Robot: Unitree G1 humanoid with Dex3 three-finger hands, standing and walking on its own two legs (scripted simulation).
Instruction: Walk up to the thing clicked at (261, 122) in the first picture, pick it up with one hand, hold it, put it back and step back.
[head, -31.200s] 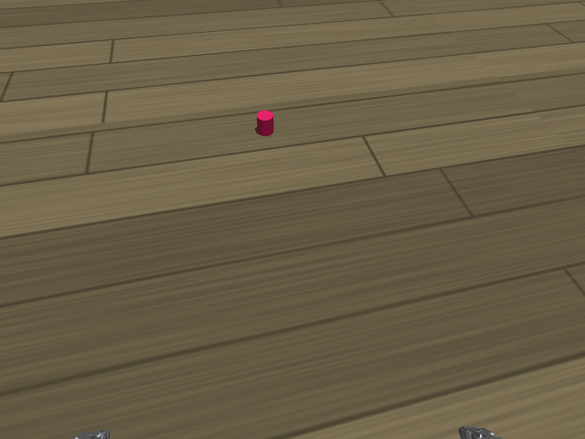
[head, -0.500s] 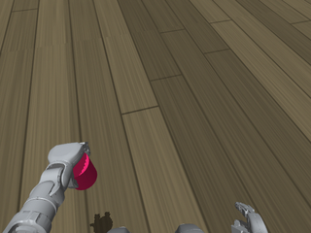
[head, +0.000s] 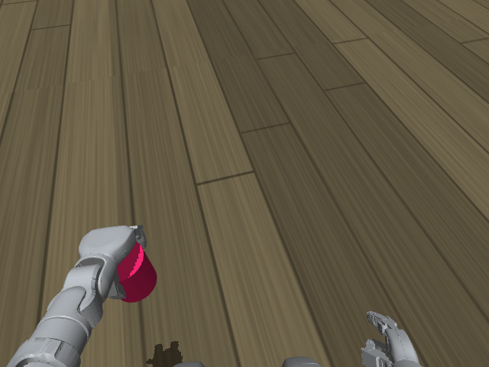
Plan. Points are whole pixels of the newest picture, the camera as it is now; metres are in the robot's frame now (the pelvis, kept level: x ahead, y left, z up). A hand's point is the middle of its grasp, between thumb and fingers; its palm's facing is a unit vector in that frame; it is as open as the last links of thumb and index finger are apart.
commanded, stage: hold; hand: left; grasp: from above
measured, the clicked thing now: (120, 271) +0.30 +0.24 -0.11
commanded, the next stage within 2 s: crouch in 0.96 s
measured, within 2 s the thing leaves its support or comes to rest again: neither
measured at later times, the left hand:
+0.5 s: hand (114, 267) +0.28 +0.22 -0.04, palm faces -0.48 -0.06 -0.88, open 11.1 cm
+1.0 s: hand (114, 266) +0.28 +0.22 -0.04, palm faces -0.48 -0.06 -0.87, open 11.1 cm
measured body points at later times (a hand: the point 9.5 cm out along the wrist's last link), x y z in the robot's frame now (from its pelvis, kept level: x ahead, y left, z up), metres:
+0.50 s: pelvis -0.01 +0.00 +0.01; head +0.01 -0.02 +0.45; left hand +0.30 +0.22 +0.01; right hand +0.14 -0.26 -0.11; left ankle +0.01 +0.12 -0.73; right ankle +0.01 -0.15 -0.73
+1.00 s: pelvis -0.01 +0.00 +0.01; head +0.01 -0.03 +0.46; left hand +0.30 +0.22 +0.01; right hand +0.13 -0.26 -0.11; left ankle +0.01 +0.12 -0.73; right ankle +0.01 -0.15 -0.73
